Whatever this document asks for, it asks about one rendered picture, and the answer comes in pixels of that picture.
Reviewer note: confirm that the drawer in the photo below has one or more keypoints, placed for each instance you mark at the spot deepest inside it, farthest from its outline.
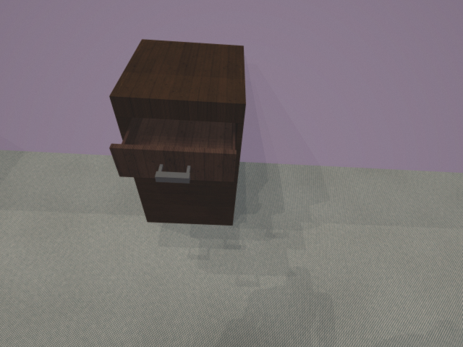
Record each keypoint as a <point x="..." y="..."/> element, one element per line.
<point x="207" y="147"/>

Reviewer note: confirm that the handle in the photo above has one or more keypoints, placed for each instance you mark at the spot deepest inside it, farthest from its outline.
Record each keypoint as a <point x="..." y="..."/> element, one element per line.
<point x="172" y="177"/>

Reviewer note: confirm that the cabinet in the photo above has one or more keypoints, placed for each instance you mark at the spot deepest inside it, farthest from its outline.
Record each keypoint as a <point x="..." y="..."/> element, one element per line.
<point x="192" y="82"/>

